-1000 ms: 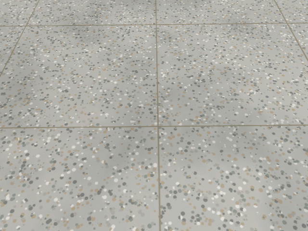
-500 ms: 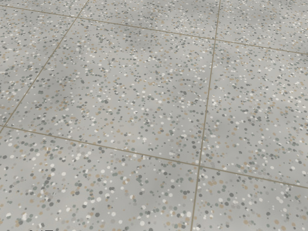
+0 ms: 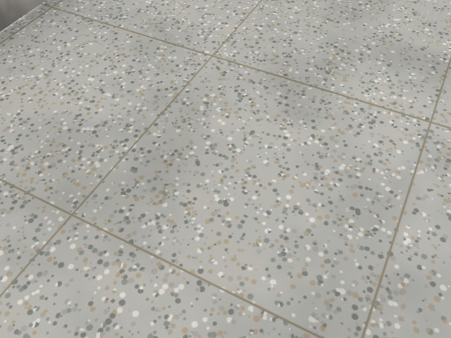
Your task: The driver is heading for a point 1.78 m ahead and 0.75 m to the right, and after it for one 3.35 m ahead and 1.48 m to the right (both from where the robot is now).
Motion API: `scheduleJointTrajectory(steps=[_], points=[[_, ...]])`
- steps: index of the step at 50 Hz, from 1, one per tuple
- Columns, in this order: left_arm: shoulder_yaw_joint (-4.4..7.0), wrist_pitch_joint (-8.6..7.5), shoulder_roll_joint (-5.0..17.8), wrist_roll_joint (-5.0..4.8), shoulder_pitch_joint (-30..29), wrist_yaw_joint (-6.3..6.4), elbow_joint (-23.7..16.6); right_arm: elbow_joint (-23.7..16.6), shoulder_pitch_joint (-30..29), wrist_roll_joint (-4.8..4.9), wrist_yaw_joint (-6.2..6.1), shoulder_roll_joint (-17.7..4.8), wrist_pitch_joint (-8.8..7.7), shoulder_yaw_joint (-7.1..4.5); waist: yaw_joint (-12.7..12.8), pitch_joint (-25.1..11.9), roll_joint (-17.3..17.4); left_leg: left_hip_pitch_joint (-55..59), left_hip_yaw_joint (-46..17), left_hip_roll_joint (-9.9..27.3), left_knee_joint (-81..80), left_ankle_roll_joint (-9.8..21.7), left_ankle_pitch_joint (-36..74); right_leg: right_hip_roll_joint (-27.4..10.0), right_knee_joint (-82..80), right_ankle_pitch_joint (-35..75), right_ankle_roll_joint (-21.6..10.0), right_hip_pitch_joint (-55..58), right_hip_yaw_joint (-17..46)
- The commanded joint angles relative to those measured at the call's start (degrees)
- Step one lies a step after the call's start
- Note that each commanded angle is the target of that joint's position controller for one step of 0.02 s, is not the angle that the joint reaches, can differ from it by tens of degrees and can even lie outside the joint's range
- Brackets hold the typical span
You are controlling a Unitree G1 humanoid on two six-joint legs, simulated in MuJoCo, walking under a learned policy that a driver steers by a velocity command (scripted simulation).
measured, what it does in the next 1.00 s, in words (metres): walks ahead, turning right: left foot, then right foot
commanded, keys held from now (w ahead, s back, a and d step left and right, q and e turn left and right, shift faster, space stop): e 1.00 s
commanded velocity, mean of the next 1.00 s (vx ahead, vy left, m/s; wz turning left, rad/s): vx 0.09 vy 0.00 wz -0.46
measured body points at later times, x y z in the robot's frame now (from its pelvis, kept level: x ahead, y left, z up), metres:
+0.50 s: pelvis +0.12 +0.03 -0.01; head +0.16 +0.01 +0.44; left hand +0.32 +0.28 -0.12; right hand +0.21 -0.28 -0.11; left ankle +0.21 +0.14 -0.75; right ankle +0.12 -0.10 -0.71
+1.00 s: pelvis +0.14 +0.01 -0.01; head +0.17 -0.01 +0.44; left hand +0.43 +0.17 -0.09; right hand +0.14 -0.31 -0.11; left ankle +0.22 +0.12 -0.73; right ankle +0.11 -0.09 -0.75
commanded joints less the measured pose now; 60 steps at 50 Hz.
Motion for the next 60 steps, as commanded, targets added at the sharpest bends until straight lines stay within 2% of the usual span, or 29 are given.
scheduleJointTrajectory(steps=[1, 5, 8, 9, 10, 11, 12, 13, 14, 16, 20, 26, 28, 29, 30, 31, 32, 34, 37, 42, 48, 50, 51, 52, 53, 54, 55, 57, 60], points=[[2.16, 0.03, 10.59, -0.69, -3.44, 0.80, -3.85, -3.97, -2.24, -0.15, 0.28, -0.95, -1.19, 0.20, -2.03, -2.54, -7.14, 6.05, 2.12, -2.36, -10.98, -1.57, 9.63, -11.72, -4.09, 32.74, -8.75, -1.49, 7.15], [2.31, 1.84, 11.16, -1.54, -0.35, 1.45, -2.70, -5.18, -6.64, 0.13, 0.74, -3.03, -1.27, -0.47, -1.34, -3.08, -8.44, 10.15, 0.72, -5.41, -20.00, -1.16, 13.76, -12.05, 1.39, 28.52, -6.59, 1.33, 9.95], [2.07, 2.35, 9.84, -1.65, -2.67, 1.98, -4.27, -3.38, -0.21, -0.88, 0.24, -6.92, -1.71, -2.14, -5.53, -6.41, -7.34, 24.13, -0.18, -3.54, -28.66, 2.15, 23.26, -8.74, 11.41, 21.17, -2.30, -1.60, 11.38], [1.03, 1.97, 6.60, -0.34, -3.26, 1.92, -6.33, -3.38, 4.99, -2.08, -0.58, -11.08, -1.59, -3.10, -7.21, -12.74, -0.98, 36.82, -7.81, 6.64, -25.04, 5.90, 42.28, -4.70, 23.62, 7.16, 0.37, -9.28, 8.98], [-0.34, 1.80, 2.19, 0.21, 6.22, 1.87, -5.79, -4.15, 6.04, -2.73, -0.89, -12.47, -0.33, -3.06, -4.27, -20.19, 12.56, 49.56, -20.50, 21.82, -21.19, 15.11, 60.06, 0.84, 40.40, -30.52, 3.59, -22.20, 4.74], [0.42, 2.28, 6.77, -0.85, 9.00, 1.78, -5.14, -4.25, 6.56, -1.63, -0.50, -9.97, 0.83, -2.57, -5.08, -24.25, 11.67, 47.89, -24.15, 23.11, -23.04, 18.51, 51.75, -1.25, 49.30, -33.35, 4.68, -24.57, 7.07], [1.44, 3.24, 9.59, -1.77, 4.80, 2.03, -5.72, -4.25, 4.10, -0.70, -0.39, -7.68, 1.40, -2.09, -5.28, -18.89, 8.09, 43.43, -20.48, 19.53, -25.95, 17.34, 37.41, -3.33, 53.12, -28.96, 5.62, -28.92, 5.56], [1.83, 4.48, 9.68, -1.64, 1.60, 2.61, -6.05, -4.23, 0.72, -0.39, -0.52, -5.84, 1.71, -1.44, -4.76, -13.75, 5.48, 37.63, -15.90, 15.79, -28.38, 14.88, 27.49, -4.92, 53.00, -24.96, 6.51, -30.26, 4.44], [2.28, 5.92, 9.68, -1.28, 0.73, 3.14, -6.18, -4.18, -2.27, -0.53, -0.56, -4.92, 2.01, -1.03, -3.71, -10.36, 5.56, 31.32, -12.49, 13.86, -30.60, 13.51, 21.23, -6.06, 52.22, -21.85, 7.40, -28.78, 4.54], [2.19, 7.95, 7.73, -0.92, 1.33, 3.57, -7.13, -3.72, -6.18, -1.59, -0.55, -5.99, 2.11, -1.41, -1.54, -6.46, 7.30, 19.88, -5.58, 10.94, -34.79, 12.73, 15.92, -5.92, 49.91, -16.82, 8.23, -21.80, 2.40], [1.74, 8.34, 5.67, -0.34, -2.08, 2.85, -10.09, -2.58, -7.62, -1.40, -1.21, -6.74, 1.73, -1.96, -1.82, -6.86, 6.04, 18.36, -0.17, 11.65, -36.09, 13.56, 14.76, -6.99, 38.61, -10.80, 6.65, -16.85, 1.08], [2.36, 8.72, 7.83, -0.38, -4.91, 0.62, -13.14, -0.53, -7.09, 0.46, -1.17, -9.74, 2.92, -2.96, -2.02, -7.42, 5.67, 21.87, 2.21, 14.33, -32.65, 11.21, 11.68, -5.95, 23.38, -7.13, 2.70, -9.43, -2.08], [3.16, 8.69, 8.83, 0.07, -2.15, 0.55, -12.24, 0.94, -5.34, 1.23, -1.16, -8.43, 3.52, -2.79, -1.03, -6.85, 2.92, 18.78, 5.76, 11.54, -26.13, 6.28, 4.40, -3.56, 13.65, -1.17, -0.31, -2.20, -2.69], [4.27, 8.58, 12.75, 0.24, -1.03, 1.23, -12.58, 1.87, -2.62, 0.50, -0.90, -5.87, 3.85, -2.28, -1.92, -4.86, -7.36, 11.94, 11.25, 6.40, -14.45, 0.92, -3.85, -9.63, 5.39, 9.11, -3.78, 2.07, 7.84], [4.94, 8.53, 18.34, 0.29, -2.54, 2.25, -15.07, -0.38, -2.70, -1.94, -0.60, -3.77, 3.94, -1.50, -4.21, -2.67, -23.37, -3.74, 13.26, -2.53, 2.82, -4.87, -24.39, -23.11, 3.56, 25.40, -12.63, 6.36, 27.08], [4.76, 7.21, 18.06, 2.42, -1.25, 1.59, -15.80, -2.01, -8.87, -1.41, -1.18, -6.31, 3.65, -2.31, 0.74, -5.62, -17.72, -5.55, 3.09, -4.71, 11.90, -4.11, -25.34, -25.01, 0.44, 19.61, -17.98, 1.49, 30.59], [4.44, 6.00, 16.98, 2.59, -3.31, 1.30, -15.83, -1.94, -9.72, -0.06, -1.53, -7.48, 3.78, -2.84, -0.70, -4.51, -12.95, -5.88, 0.59, -3.70, 14.92, -2.87, -19.90, -21.68, -0.08, 14.26, -15.43, 0.39, 26.19], [3.41, 5.41, 13.16, 0.22, -9.32, 1.86, -16.89, 0.50, -6.44, -0.47, -2.48, -7.91, 4.38, -3.45, -3.62, -4.26, -9.37, -5.53, -0.66, -2.54, 14.18, -2.60, -11.38, -17.45, 0.96, 10.80, -10.00, -0.34, 20.57], [2.59, 5.80, 11.48, 0.24, -9.97, 2.82, -17.84, 0.93, -4.36, -0.42, -2.27, -6.94, 3.92, -3.48, -4.73, -6.73, -9.45, -1.15, -0.47, -4.27, 14.24, -3.70, -5.89, -14.56, 1.96, 15.55, -9.69, -0.85, 17.84], [3.45, 6.52, 13.12, -0.28, -7.99, 3.59, -18.41, -0.13, -7.22, 0.05, -1.48, -4.85, 3.12, -2.36, -2.74, -6.68, -10.35, 1.88, -1.55, -5.45, -1.92, -5.04, -4.63, -13.48, 3.54, 11.76, -10.06, 2.10, 20.68], [3.87, 7.43, 13.64, -0.64, -9.68, 2.57, -19.88, -0.27, -5.60, 0.79, 0.07, -6.40, 2.00, -2.61, -2.66, -6.51, -12.09, 11.35, -1.87, -7.39, -14.50, -3.89, -7.22, -12.69, 5.54, 14.41, -10.45, -0.19, 28.34], [3.78, 7.79, 13.26, -1.41, -11.65, 2.66, -20.50, 0.38, -2.62, 0.77, 0.57, -6.52, 1.47, -2.86, -4.84, -6.99, -11.68, 17.37, -1.14, -7.46, -25.36, -2.62, -0.87, -10.58, 7.98, 14.70, -8.36, -0.76, 29.15], [3.46, 7.88, 12.22, -1.57, -11.86, 2.91, -20.72, 1.10, -0.42, 0.41, 0.65, -7.49, 1.31, -3.20, -5.63, -7.68, -10.57, 22.94, -1.53, -5.04, -30.67, -1.40, 6.28, -8.81, 10.03, 10.48, -5.95, -3.09, 27.52], [2.64, 7.82, 9.32, -0.76, -9.42, 2.98, -20.78, 0.78, 0.78, -0.61, 0.41, -10.86, 1.49, -3.88, -4.27, -9.42, -2.86, 29.85, -9.66, 4.87, -32.16, 2.20, 11.46, -4.61, 18.05, -1.91, -2.62, -9.16, 22.37], [2.43, 7.27, 8.14, -0.71, -7.18, 2.84, -21.82, 0.75, -1.27, -1.83, 0.23, -15.02, 2.19, -4.49, -0.88, -6.03, 12.65, 31.08, -22.72, 14.57, -33.18, 11.34, 23.26, 5.42, 27.23, -22.41, 1.04, -21.32, 11.06], [3.74, 6.61, 12.90, 0.36, -7.55, 2.94, -21.15, -0.43, -1.78, -2.25, 0.21, -11.55, 1.89, -3.75, -3.15, -6.21, 11.19, 28.03, -27.00, 19.33, -33.49, 17.64, 24.47, 2.78, 41.18, -28.08, 3.90, -22.76, 10.85], [4.69, 6.61, 14.88, -0.19, -7.01, 2.78, -19.87, -1.17, -4.05, -1.67, -0.04, -9.09, 1.76, -2.89, -2.47, -5.25, 7.05, 26.93, -21.99, 16.35, -32.76, 16.56, 23.10, 1.88, 47.32, -24.62, 4.70, -22.92, 11.70], [4.42, 7.50, 12.49, -0.14, -6.30, 3.08, -18.03, -1.37, -6.77, -0.06, -0.23, -7.13, 1.88, -2.18, -1.96, -3.40, 4.90, 27.18, -14.08, 10.29, -31.36, 12.16, 20.35, 1.70, 50.16, -18.81, 6.45, -24.13, 11.60], [2.35, 7.32, 7.50, -0.54, -8.44, 2.23, -18.73, 0.69, -1.51, 0.40, -0.60, -6.72, 2.44, -1.72, -4.69, -3.63, 7.32, 29.60, -10.98, 6.38, -35.96, 11.24, -3.24, 0.12, 41.37, -12.69, 7.09, -24.20, 6.46]])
